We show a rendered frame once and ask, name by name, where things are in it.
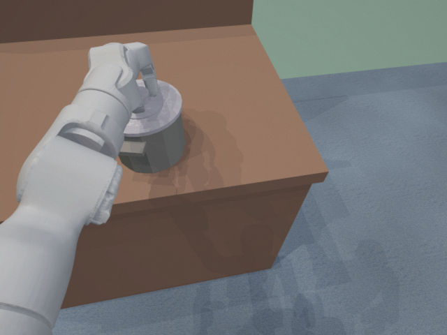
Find robot left upper arm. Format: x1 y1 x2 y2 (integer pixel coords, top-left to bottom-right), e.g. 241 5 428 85
0 135 123 335

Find robot left forearm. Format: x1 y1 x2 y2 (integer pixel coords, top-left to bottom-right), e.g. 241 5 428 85
16 43 142 202

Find pot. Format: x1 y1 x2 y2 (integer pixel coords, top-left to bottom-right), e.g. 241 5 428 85
118 113 185 173

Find lid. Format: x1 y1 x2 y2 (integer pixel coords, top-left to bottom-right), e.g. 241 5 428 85
124 79 182 137

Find knob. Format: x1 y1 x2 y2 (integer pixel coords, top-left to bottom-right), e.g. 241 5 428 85
138 86 150 105

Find table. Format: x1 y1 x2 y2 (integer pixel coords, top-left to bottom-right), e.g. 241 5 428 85
0 0 329 309

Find robot left hand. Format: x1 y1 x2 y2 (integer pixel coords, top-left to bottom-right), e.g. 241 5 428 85
124 42 159 114

